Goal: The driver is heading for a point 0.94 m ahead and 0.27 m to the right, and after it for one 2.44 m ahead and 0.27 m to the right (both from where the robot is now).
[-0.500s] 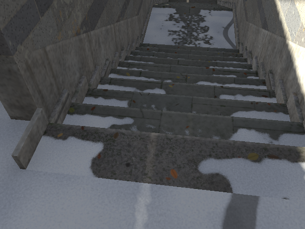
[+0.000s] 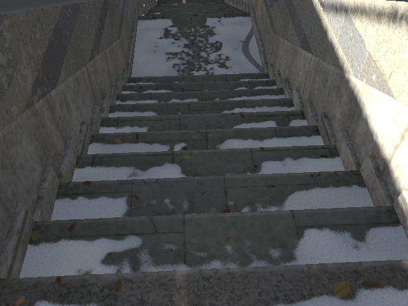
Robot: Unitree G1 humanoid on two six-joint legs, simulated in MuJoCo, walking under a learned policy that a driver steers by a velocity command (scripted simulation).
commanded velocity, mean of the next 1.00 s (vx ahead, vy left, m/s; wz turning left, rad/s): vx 0.91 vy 0.08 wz -0.82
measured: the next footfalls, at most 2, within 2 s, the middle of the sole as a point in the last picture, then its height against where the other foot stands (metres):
right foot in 0.14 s outside the picture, level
left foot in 0.64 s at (203, 242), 0.15 m lower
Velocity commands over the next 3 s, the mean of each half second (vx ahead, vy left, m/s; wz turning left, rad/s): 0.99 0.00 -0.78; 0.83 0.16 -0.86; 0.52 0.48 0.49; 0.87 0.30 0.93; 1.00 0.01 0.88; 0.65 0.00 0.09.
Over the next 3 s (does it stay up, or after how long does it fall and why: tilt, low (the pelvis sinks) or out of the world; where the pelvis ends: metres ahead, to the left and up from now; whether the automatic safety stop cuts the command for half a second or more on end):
stays up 2.34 -0.36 -0.92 its command is cut before an obstacle after 0.8 s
